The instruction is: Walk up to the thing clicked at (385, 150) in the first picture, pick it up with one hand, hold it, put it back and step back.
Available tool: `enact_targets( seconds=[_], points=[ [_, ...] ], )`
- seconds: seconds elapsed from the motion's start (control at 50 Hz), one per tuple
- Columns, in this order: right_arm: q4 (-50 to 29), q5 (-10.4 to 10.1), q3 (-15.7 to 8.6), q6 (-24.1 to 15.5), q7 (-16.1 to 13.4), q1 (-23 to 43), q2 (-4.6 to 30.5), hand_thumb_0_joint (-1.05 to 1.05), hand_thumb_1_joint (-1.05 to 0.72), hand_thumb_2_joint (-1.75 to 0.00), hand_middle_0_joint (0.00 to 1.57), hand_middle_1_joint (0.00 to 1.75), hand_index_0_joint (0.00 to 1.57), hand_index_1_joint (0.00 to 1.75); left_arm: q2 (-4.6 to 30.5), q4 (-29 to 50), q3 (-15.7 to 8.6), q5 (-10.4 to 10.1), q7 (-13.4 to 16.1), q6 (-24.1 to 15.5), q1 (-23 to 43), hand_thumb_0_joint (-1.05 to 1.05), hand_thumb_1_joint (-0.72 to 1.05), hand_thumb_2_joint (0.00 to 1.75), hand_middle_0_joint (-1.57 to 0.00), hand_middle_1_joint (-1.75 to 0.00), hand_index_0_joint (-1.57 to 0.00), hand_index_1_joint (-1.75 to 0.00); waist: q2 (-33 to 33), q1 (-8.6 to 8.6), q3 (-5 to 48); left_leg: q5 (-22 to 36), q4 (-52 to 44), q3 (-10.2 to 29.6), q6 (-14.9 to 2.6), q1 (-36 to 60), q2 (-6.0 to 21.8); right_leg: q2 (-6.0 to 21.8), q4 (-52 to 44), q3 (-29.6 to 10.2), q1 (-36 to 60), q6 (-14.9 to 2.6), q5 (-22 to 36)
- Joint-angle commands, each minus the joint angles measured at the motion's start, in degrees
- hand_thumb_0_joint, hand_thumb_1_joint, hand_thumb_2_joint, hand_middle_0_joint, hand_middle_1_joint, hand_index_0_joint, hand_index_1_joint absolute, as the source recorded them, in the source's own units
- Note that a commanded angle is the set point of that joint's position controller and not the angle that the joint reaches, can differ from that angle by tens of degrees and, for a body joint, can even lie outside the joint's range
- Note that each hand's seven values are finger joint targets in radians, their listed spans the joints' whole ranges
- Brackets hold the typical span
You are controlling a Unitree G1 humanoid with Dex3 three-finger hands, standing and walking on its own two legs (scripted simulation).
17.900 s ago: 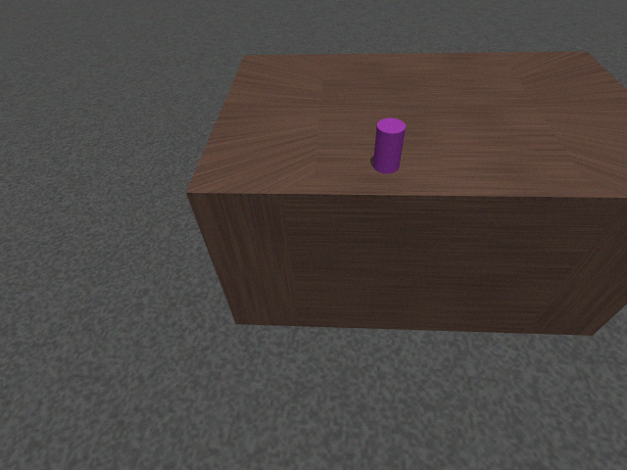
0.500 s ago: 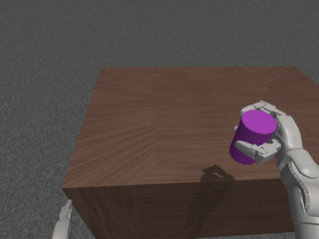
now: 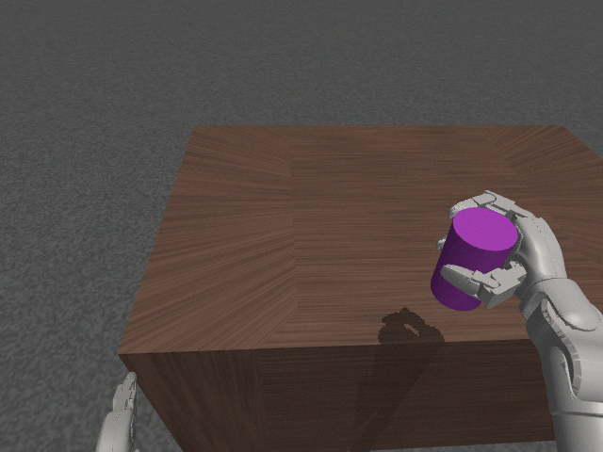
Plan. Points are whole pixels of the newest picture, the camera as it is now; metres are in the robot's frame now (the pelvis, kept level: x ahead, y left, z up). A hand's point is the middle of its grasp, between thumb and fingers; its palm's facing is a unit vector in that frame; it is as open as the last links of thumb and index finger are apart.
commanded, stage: crouch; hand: right
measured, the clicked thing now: (469, 261) +0.31 -0.17 +0.15
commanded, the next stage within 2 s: lower in 1.24 s
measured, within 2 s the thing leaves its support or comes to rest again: neither
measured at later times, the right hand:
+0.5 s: hand (434, 252) +0.37 -0.15 +0.09, palm faces -0.01 +1.00 +0.03, open 9.6 cm
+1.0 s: hand (422, 247) +0.42 -0.16 +0.06, palm faces -0.02 +1.00 +0.03, open 9.6 cm
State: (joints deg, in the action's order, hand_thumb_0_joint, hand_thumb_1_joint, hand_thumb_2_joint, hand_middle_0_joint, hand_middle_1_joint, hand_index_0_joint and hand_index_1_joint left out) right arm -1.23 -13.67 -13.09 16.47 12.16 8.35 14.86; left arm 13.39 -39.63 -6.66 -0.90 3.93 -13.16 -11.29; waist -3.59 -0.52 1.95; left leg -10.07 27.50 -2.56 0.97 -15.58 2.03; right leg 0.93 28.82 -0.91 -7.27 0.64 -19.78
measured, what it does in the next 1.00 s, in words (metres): stands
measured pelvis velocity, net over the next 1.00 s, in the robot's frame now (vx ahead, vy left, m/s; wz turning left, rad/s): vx -0.02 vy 0.00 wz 0.03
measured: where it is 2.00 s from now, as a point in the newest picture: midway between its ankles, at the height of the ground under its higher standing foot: outside the picture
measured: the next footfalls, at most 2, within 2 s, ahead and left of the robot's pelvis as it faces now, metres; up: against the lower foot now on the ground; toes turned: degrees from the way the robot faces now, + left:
none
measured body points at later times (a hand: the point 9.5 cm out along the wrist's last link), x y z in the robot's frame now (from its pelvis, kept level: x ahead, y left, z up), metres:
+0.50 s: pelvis +0.00 +0.00 +0.00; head +0.01 +0.01 +0.45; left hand +0.15 +0.26 -0.08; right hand +0.37 -0.21 +0.10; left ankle +0.05 +0.13 -0.74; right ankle -0.04 -0.13 -0.74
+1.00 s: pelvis -0.02 +0.00 -0.02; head +0.04 -0.01 +0.43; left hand +0.12 +0.26 -0.08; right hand +0.41 -0.21 +0.06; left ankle +0.05 +0.13 -0.74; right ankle -0.04 -0.13 -0.74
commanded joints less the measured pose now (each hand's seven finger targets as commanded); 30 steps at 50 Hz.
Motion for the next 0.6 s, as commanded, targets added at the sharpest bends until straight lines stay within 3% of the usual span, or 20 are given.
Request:
enact_targets(
  seconds=[0.0,0.04,0.08,0.1,0.16,0.18,0.2,0.26,0.28,0.3,0.34,0.36,0.4,0.44,0.46,0.48,0.5,0.52,0.54,0.58],
  points=[
    [-16.83,-1.94,-7.62,-6.08,-0.17,19.43,11.54,0.00,-0.15,-1.28,1.24,1.39,1.28,1.39,7.50,10.53,-2.69,-0.69,-0.11,-2.87,3.88,0.00,-0.53,0.05,-0.04,-0.04,-0.06,-0.03,3.73,0.93,10.44,8.83,-2.88,-1.62,-0.24,9.48,-1.02,-0.94,-4.84,0.47,-3.39,-1.04,13.64],
    [-18.32,-2.04,-6.30,-6.64,-0.24,20.46,10.23,0.00,-0.21,-1.27,1.27,1.38,1.30,1.38,5.11,10.56,-0.36,-0.64,-0.64,-2.94,3.44,0.00,-0.55,0.06,-0.04,-0.04,-0.04,-0.04,2.31,0.87,10.22,8.26,-2.97,-1.43,-0.34,9.23,-0.98,-1.03,-5.12,0.60,-3.64,-1.08,12.93],
    [-14.01,-1.85,-5.32,-6.69,-0.62,19.75,8.98,0.00,-0.21,-1.29,1.29,1.41,1.33,1.41,4.02,7.89,0.46,-0.73,-0.76,-2.94,3.80,0.00,-0.55,0.06,-0.04,-0.04,-0.04,-0.04,2.03,0.70,7.06,5.87,-3.20,-1.29,-0.53,7.11,-1.18,-0.81,-5.70,0.39,-4.99,-1.09,10.68],
    [-14.70,-1.79,-3.92,-7.00,-0.90,21.87,7.87,0.00,-0.22,-1.28,1.29,1.40,1.32,1.40,3.56,9.21,1.29,-0.70,-0.80,-3.29,6.46,0.00,-0.55,0.06,-0.04,-0.04,-0.04,-0.04,1.57,0.29,8.28,6.22,-3.03,-1.19,-0.58,7.22,-1.14,-0.75,-5.66,0.38,-4.57,-0.97,11.08],
    [-11.09,-0.76,-1.72,-7.86,-1.48,25.56,7.15,0.00,-0.19,-1.26,1.26,1.37,1.29,1.37,5.31,5.37,0.17,-0.28,-0.47,-3.89,8.63,0.00,-0.56,0.06,-0.04,-0.04,-0.04,-0.05,1.02,-1.20,8.52,5.60,-2.52,-0.87,-0.45,5.20,-1.04,-0.85,-4.87,0.31,-5.33,-1.25,9.68],
    [-7.13,-0.34,-2.77,-7.95,-1.76,25.08,8.10,0.00,-0.21,-1.26,1.26,1.37,1.29,1.37,7.18,4.28,-1.24,-0.03,-0.04,-4.16,7.58,0.00,-0.55,0.06,-0.04,-0.04,-0.04,-0.04,2.32,-1.72,8.37,5.87,-2.20,-0.85,-0.50,4.57,-1.17,-0.49,-4.63,0.07,-5.27,-1.25,10.24],
    [-7.28,-0.02,-1.52,-8.85,-1.92,26.53,7.59,0.00,-0.20,-1.24,1.24,1.36,1.28,1.36,7.92,5.45,-1.38,-0.02,0.01,-4.74,9.12,0.00,-0.55,0.06,-0.04,-0.04,-0.05,-0.04,2.69,-2.01,9.41,5.16,-1.97,-0.96,-0.46,4.69,-1.23,-0.48,-4.46,-0.04,-5.40,-1.30,9.44],
    [-3.43,0.42,-1.88,-11.83,-2.20,30.91,8.12,0.00,-0.21,-1.23,1.24,1.35,1.27,1.35,8.91,9.72,-1.23,0.10,0.77,-5.65,9.32,0.00,-0.55,0.05,-0.04,-0.04,-0.05,-0.04,5.75,-2.76,13.43,6.62,-1.30,-1.14,-0.27,5.89,-1.34,-0.14,-3.66,-0.37,-4.17,-1.22,10.86],
    [-1.36,0.54,-1.87,-13.26,-2.17,32.04,8.00,0.00,-0.23,-1.24,1.25,1.36,1.28,1.36,4.92,8.55,2.14,0.07,0.49,-5.56,7.34,0.00,-0.55,0.05,-0.04,-0.04,-0.05,-0.04,5.66,-2.32,14.17,7.11,-0.97,-1.15,-0.15,6.22,-1.22,-0.31,-3.26,-0.15,-4.32,-1.28,11.06],
    [-0.19,0.30,-2.16,-14.70,-2.17,33.27,8.27,0.00,-0.23,-1.25,1.26,1.37,1.29,1.37,4.13,8.94,2.58,-0.04,0.70,-5.43,5.33,0.00,-0.55,0.06,-0.05,-0.04,-0.05,-0.04,5.52,-2.65,15.86,9.30,-0.67,-0.91,-0.11,6.75,-1.01,-0.42,-2.83,-0.06,-4.00,-1.17,13.15],
    [5.02,0.12,-5.53,-17.11,-2.59,33.15,12.03,0.00,-0.25,-1.27,1.29,1.39,1.32,1.39,5.46,8.26,0.94,-0.01,1.15,-4.75,2.88,0.00,-0.56,0.06,-0.05,-0.04,-0.04,-0.04,4.45,-2.19,17.41,12.24,0.18,-0.26,-0.04,7.62,-0.43,-0.92,-1.95,0.32,-4.83,-1.10,15.02],
    [8.36,0.01,-4.24,-18.24,-2.58,32.48,10.45,0.00,-0.24,-1.29,1.29,1.41,1.33,1.41,3.34,6.82,3.15,0.04,0.80,-4.27,1.27,0.00,-0.56,0.07,-0.05,-0.04,-0.04,-0.05,3.06,-1.82,15.64,13.34,0.69,-0.18,-0.41,6.78,-0.40,-1.10,-1.79,0.56,-5.75,-0.87,16.50],
    [11.06,0.37,-6.46,-20.68,-3.07,36.02,13.58,0.00,-0.25,-1.30,1.31,1.42,1.34,1.42,6.62,8.63,0.40,0.25,1.00,-3.82,3.03,0.00,-0.56,0.06,-0.05,-0.04,-0.04,-0.05,1.07,-2.41,16.94,13.38,1.19,0.32,-0.74,6.02,-0.45,-1.04,-1.35,0.74,-5.95,-0.54,17.08],
    [9.14,0.71,-6.19,-22.99,-3.36,39.63,14.76,0.00,-0.25,-1.32,1.32,1.44,1.36,1.44,8.34,7.46,-1.65,0.39,1.05,-2.97,1.02,0.00,-0.56,0.06,-0.05,-0.04,-0.04,-0.05,-0.65,-2.77,18.00,14.27,1.96,0.43,-1.27,5.67,-0.75,-0.81,-0.66,0.70,-5.63,-0.18,19.22],
    [14.42,1.07,-3.86,-23.37,-3.28,35.97,11.03,0.00,-0.24,-1.33,1.32,1.45,1.36,1.45,6.15,10.17,0.78,0.19,0.60,-2.97,2.59,0.00,-0.56,0.06,-0.05,-0.04,-0.04,-0.05,0.08,-2.52,17.32,14.56,2.22,0.23,-1.38,5.90,-0.91,-0.74,-0.51,0.75,-6.35,0.03,20.21],
    [10.41,0.86,-5.54,-25.10,-3.59,40.58,13.72,0.00,-0.23,-1.34,1.33,1.46,1.37,1.46,5.68,10.74,1.21,0.16,0.52,-2.58,3.55,0.00,-0.56,0.07,-0.05,-0.04,-0.04,-0.05,-0.05,-1.97,17.73,14.29,2.21,0.61,-1.48,6.67,-0.73,-0.89,-0.28,0.89,-8.02,-0.09,18.74],
    [15.85,1.17,-4.84,-25.63,-3.36,38.58,12.62,0.00,-0.23,-1.34,1.33,1.46,1.37,1.46,5.48,10.54,1.59,0.06,0.50,-2.12,3.34,0.00,-0.56,0.07,-0.05,-0.04,-0.04,-0.05,0.70,-2.38,17.53,15.31,2.65,0.67,-1.70,6.78,-0.87,-0.77,-0.14,0.87,-8.64,0.00,19.57],
    [15.77,1.08,-5.77,-26.68,-3.18,40.26,13.72,0.00,-0.21,-1.33,1.33,1.46,1.37,1.46,5.27,12.76,2.08,-0.08,0.50,-1.97,5.81,0.00,-0.57,0.07,-0.05,-0.04,-0.04,-0.05,1.67,-1.95,18.46,15.15,2.66,0.78,-1.68,7.22,-0.87,-0.66,0.02,0.80,-9.10,-0.11,19.42],
    [20.24,1.16,-3.37,-27.18,-2.64,40.37,11.15,0.00,-0.18,-1.32,1.31,1.44,1.35,1.44,3.85,13.38,3.48,-0.21,0.33,-1.76,7.78,0.00,-0.57,0.07,-0.05,-0.04,-0.04,-0.05,3.20,-2.48,17.84,13.87,2.53,0.76,-1.40,7.06,-0.82,-0.82,0.11,0.93,-10.35,-0.50,16.98],
    [23.94,1.05,-3.78,-28.32,-1.83,40.68,11.62,0.00,-0.14,-1.31,1.29,1.43,1.33,1.44,5.67,13.47,2.02,-0.30,0.68,-1.35,8.04,0.00,-0.57,0.08,-0.05,-0.04,-0.04,-0.05,4.02,-2.96,18.62,13.68,3.04,1.22,-1.43,6.23,-0.69,-0.89,0.44,1.07,-10.96,-0.68,16.06]
  ],
)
